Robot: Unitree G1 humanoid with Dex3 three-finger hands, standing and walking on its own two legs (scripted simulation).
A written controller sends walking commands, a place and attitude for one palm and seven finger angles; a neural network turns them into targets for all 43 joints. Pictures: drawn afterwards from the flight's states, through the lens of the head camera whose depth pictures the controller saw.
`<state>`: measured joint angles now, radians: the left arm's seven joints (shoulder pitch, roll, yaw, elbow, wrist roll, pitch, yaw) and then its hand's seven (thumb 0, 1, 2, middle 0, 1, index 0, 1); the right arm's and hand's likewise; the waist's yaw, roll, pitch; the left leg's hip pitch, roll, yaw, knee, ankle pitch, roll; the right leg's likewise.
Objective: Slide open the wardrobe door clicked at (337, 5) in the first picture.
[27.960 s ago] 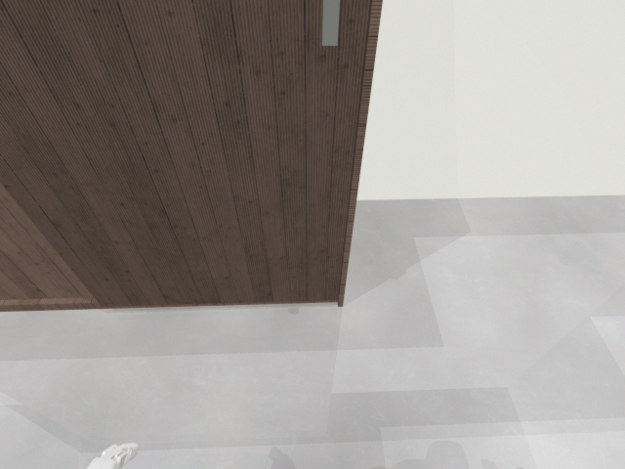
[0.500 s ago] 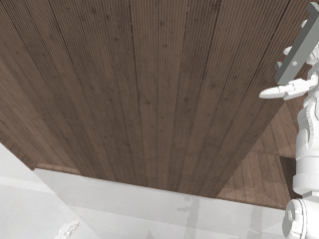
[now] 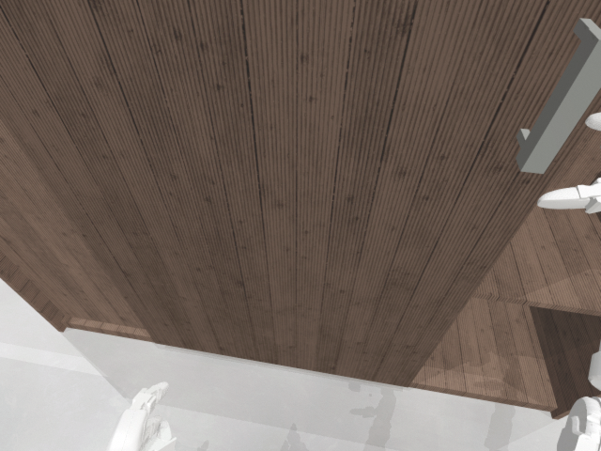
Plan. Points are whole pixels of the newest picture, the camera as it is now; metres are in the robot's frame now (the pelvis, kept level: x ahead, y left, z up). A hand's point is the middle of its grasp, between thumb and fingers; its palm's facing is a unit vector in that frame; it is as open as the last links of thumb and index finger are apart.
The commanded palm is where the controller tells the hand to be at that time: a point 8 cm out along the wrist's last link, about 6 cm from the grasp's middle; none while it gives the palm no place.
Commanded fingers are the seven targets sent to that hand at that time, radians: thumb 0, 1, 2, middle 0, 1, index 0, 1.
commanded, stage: slip the hand off the handle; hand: right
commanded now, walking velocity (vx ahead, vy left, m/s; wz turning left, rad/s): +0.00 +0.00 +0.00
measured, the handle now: (556, 99) +0.43 -0.25 +0.28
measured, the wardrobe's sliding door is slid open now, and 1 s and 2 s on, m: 0.45 0.45 0.45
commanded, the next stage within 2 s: draw the hand back to the body in 0.84 s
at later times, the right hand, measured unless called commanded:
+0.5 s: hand out of the picture +0.32 -0.31 +0.26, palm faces +0.39 +0.92 -0.08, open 14.7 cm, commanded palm +0.27 -0.34 +0.25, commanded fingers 0.00 0.55 -0.20 0.25 1.15 0.25 1.15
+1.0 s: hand out of the picture +0.23 -0.30 +0.26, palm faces +0.41 +0.91 -0.09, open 14.7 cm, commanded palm +0.20 -0.33 +0.25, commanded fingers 0.00 0.55 -0.20 0.25 1.15 0.25 1.15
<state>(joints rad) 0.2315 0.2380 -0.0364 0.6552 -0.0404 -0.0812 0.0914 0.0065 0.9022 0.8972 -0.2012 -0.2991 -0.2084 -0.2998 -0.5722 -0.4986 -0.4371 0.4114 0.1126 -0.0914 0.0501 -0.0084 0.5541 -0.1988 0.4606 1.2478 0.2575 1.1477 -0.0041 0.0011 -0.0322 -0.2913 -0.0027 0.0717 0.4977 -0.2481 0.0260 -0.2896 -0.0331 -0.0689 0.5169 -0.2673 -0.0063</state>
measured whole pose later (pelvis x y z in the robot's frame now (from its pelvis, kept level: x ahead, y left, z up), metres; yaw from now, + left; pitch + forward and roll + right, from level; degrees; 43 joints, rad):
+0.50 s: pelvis +0.00 -0.01 +0.00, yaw +1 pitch +1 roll +0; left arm 0.26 0.25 -0.03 0.65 -0.04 -0.12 0.09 0.01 0.90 0.90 -0.20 -0.30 -0.21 -0.30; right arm -0.30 -0.44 -0.54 0.11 0.22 -0.09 0.12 -0.01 0.55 -0.20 0.26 1.15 0.26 1.15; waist -0.03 -0.02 -0.05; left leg -0.27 0.01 0.06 0.51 -0.26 0.01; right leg -0.26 -0.02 -0.08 0.53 -0.28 -0.02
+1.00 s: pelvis +0.00 +0.00 +0.00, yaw -2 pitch -3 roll +1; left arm 0.17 0.22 -0.08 0.65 -0.05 -0.14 0.12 0.01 0.90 0.90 -0.20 -0.30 -0.21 -0.30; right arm -0.08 -0.41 -0.50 -0.19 0.30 0.05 0.14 -0.01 0.56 -0.20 0.26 1.15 0.26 1.15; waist -0.09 -0.03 -0.04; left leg -0.17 0.01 0.10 0.48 -0.26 0.02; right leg -0.18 -0.02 -0.04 0.51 -0.27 -0.01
